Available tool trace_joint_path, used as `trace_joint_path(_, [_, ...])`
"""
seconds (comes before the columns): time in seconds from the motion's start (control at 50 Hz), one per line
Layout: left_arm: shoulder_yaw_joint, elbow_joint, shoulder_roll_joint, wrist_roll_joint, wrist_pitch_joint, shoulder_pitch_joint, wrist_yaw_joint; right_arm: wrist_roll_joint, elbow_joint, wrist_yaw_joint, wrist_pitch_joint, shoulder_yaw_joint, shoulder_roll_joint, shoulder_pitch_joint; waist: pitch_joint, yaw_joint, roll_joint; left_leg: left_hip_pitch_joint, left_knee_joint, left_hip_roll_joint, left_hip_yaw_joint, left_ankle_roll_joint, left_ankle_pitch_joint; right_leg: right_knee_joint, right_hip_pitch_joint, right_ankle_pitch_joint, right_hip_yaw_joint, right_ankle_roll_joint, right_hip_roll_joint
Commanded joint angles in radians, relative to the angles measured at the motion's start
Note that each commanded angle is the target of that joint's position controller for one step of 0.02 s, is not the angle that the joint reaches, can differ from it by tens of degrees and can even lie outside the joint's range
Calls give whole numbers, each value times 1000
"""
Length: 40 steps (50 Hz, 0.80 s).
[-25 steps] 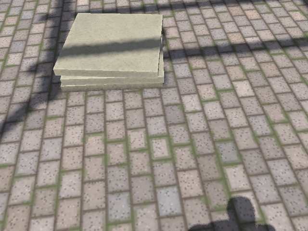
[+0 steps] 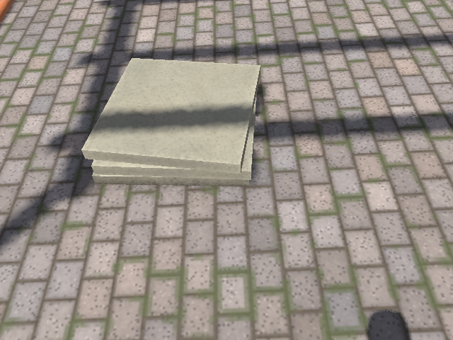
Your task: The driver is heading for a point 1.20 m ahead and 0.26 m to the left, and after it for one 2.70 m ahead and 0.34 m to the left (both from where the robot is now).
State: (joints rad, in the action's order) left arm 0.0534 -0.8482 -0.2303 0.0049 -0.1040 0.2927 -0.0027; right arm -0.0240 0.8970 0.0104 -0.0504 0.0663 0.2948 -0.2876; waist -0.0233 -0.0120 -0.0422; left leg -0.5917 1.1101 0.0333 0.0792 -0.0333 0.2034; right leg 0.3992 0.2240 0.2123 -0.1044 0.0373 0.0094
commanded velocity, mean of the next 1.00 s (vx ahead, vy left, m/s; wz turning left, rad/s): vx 0.50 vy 0.00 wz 0.36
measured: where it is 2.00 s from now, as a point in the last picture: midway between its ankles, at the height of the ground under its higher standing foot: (164, 182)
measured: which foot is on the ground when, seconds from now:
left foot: up 0.00-0.34, down 0.36-0.88, up 0.90-1.00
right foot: down 0.00-0.38, up 0.40-0.84, down 0.86-1.00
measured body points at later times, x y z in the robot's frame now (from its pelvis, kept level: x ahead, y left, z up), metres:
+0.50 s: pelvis +0.27 +0.07 -0.01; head +0.30 +0.08 +0.43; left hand +0.28 +0.36 -0.13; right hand +0.48 -0.15 -0.12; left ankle +0.30 +0.14 -0.74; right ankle +0.20 -0.11 -0.64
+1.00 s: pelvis +0.56 +0.10 -0.01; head +0.59 +0.09 +0.44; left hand +0.55 +0.39 -0.12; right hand +0.72 -0.13 -0.14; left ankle +0.44 +0.18 -0.66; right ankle +0.63 +0.05 -0.74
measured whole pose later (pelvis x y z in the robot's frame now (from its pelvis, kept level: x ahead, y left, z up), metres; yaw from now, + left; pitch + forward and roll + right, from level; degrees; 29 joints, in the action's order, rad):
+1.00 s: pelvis +0.56 +0.10 -0.01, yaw +22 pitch +1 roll +0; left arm 0.04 -0.82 -0.25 0.03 -0.06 0.25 0.02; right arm 0.04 0.82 0.02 -0.04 0.06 0.28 -0.33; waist 0.03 0.01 -0.04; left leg -0.39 1.11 -0.02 0.03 -0.07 0.34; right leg 0.47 0.31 0.18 -0.07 0.06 -0.03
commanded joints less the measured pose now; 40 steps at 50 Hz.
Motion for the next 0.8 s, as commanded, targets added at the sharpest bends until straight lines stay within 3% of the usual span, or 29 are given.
trace_joint_path(0.02, [37, 25, -123, 6, -26, 17, -16, 6, -65, -1, 10, 9, 13, 5, 13, 8, 124, -170, -26, 46, 57, 15, -118, -212, -129, -255, 163, 93, 250])
trace_joint_path(0.06, [36, 20, -128, 10, -21, 38, -15, -2, -101, -7, 10, 16, 18, 70, 35, -5, 75, -203, -121, 49, 68, 25, -158, -240, -152, -297, 144, 120, 272])
trace_joint_path(0.1, [41, 19, -141, 7, -14, 25, -17, -2, -122, -4, 10, 14, 6, 103, 59, -3, 99, -189, -232, 44, 44, 25, -226, -262, -161, -300, 81, 115, 259])
trace_joint_path(0.18, [48, -2, -156, -5, -2, 84, -29, 1, -182, 19, 13, 2, -20, 224, 118, -52, 94, -171, -384, 46, -47, 5, -290, -273, -215, -323, -22, 94, 260])
trace_joint_path(0.2, [42, -14, -145, -7, 2, 109, -36, 20, -197, 27, 11, -2, -19, 272, 113, -65, 92, -182, -411, 36, -74, -4, -278, -260, -263, -280, -42, 92, 263])
trace_joint_path(0.24, [44, -28, -156, -10, 15, 140, -39, 14, -232, 42, 9, -6, -25, 327, 136, -78, 98, -188, -446, 30, -106, -27, -217, -227, -317, -326, -61, 87, 279])
trace_joint_path(0.26, [46, -27, -166, -13, 22, 134, -39, 11, -246, 50, 8, -6, -21, 337, 138, -68, 104, -167, -462, 18, -129, -42, -173, -196, -332, -414, -77, 81, 283])
trace_joint_path(0.3, [53, -14, -205, -19, 36, 107, -44, 8, -263, 62, 7, 8, 9, 310, 89, -24, 138, -33, -464, -40, -194, -79, -78, -79, -339, -784, -111, 65, 285])
trace_joint_path(0.32, [59, -14, -229, -15, 47, 91, -44, -8, -258, 67, 7, 20, 26, 244, 69, 25, 175, 55, -452, -65, -209, -104, -16, 22, -323, -988, -124, 55, 293])
trace_joint_path(0.34, [64, -4, -244, -16, 58, 71, -47, -5, -240, 61, 5, 45, 75, 115, 12, 91, 178, 200, -457, -97, -207, -132, 14, 186, -286, -1084, -135, 49, 291])
trace_joint_path(0.36, [61, 7, -244, -21, 58, 50, -47, -3, -205, 44, 6, 80, 141, -44, -75, 180, 134, 459, -557, -108, -159, -177, -57, 419, -160, -949, -147, 12, 246])
trace_joint_path(0.38, [34, 34, -154, 11, 40, 91, -36, 1, -186, 15, 17, 100, 228, -126, -167, 153, -92, 744, -563, 103, 170, -248, -109, 763, 135, -224, -144, -28, 150])
trace_joint_path(0.4, [-2, 86, -66, -1, -3, 147, -15, 5, -220, 19, 1, 97, 267, -93, -316, 71, -229, 993, -754, 319, 775, -465, 92, 1062, 480, 403, 67, -65, -63])
trace_joint_path(0.42, [24, 110, -167, -40, -42, -6, 1, 11, -215, 20, -6, 74, 178, -117, -277, 144, -72, 968, -822, 284, 708, -390, 90, 1081, 595, 333, 211, -39, -4])
trace_joint_path(0.44, [26, 133, -185, -49, -56, -54, 1, -2, -215, 22, -12, 59, 138, -62, -175, 117, -44, 865, -801, 239, 512, -334, -25, 990, 614, 234, 205, -19, 42])
trace_joint_path(0.46, [26, 121, -170, -27, -56, -56, -9, -9, -228, 24, -18, 53, 118, 13, -99, 63, 51, 701, -805, 187, 397, -299, -143, 891, 555, 174, 198, -23, 83])
trace_joint_path(0.48, [36, 113, -180, -2, -47, -47, -15, -6, -241, 20, -19, 45, 89, 67, -62, 27, 56, 587, -820, 154, 322, -282, -223, 811, 495, 139, 194, -35, 109])
trace_joint_path(0.5, [40, 109, -177, 2, -33, -21, -11, 7, -252, 14, -19, 38, 74, 93, -50, -2, 36, 507, -843, 140, 285, -278, -271, 782, 436, 114, 192, -43, 129])
trace_joint_path(0.52, [39, 110, -164, 4, -20, -4, -9, 10, -252, 12, -23, 36, 70, 98, -44, -15, 27, 459, -862, 133, 265, -283, -322, 749, 414, 99, 178, -57, 133])
trace_joint_path(0.54, [32, 120, -140, 4, -9, -22, -7, 18, -242, 7, -26, 34, 75, 80, -34, -18, 44, 418, -880, 132, 235, -286, -367, 724, 402, 76, 163, -74, 134])
trace_joint_path(0.58, [22, 144, -118, 10, 1, -76, -8, 16, -223, -4, -30, 38, 99, 52, -7, -7, 25, 373, -903, 110, 165, -272, -426, 615, 423, -24, 144, -96, 133])
trace_joint_path(0.62, [7, 157, -85, 11, 1, -148, -7, 15, -205, -19, -20, 38, 95, 14, 3, 25, -6, 379, -888, 74, 103, -231, -440, 476, 428, -185, 133, -89, 118])
trace_joint_path(0.7, [-5, 185, -81, -4, -9, -286, 13, 11, -179, -23, -11, 36, 105, -55, 29, 87, -19, 389, -880, 72, 89, -189, -281, 245, 362, -383, 112, -63, 66])
trace_joint_path(0.72, [-17, 184, -71, 57, 30, -252, 37, 35, -146, -2, -21, 32, 114, -110, 32, 78, -49, 402, -909, 48, 74, -164, -298, 225, 308, -353, 43, -57, 60])
trace_joint_path(0.76, [-4, 194, -106, 44, 48, -290, 43, 43, -134, 4, -27, 33, 119, -110, 52, 81, -55, 447, -889, 84, 97, -146, -336, 200, 274, -291, 65, -45, 53])
trace_joint_path(0.8, [9, 186, -142, 39, 45, -243, 44, 51, -127, -7, -24, 37, 137, -90, 57, 42, -55, 534, -832, 130, 128, -127, -421, 154, 248, -160, 82, -17, 39])
Next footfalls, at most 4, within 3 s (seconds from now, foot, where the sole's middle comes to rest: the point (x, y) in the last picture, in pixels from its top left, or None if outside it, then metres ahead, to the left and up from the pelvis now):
0.36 left None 0.34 0.15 -0.78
0.86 right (233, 291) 0.67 0.06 -0.78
1.38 left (151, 245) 0.84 0.34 -0.78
1.98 right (185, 134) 1.24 0.24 -0.64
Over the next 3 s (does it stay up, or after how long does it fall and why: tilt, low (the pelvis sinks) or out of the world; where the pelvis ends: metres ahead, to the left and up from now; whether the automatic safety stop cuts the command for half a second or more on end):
stays up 1.28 0.32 0.13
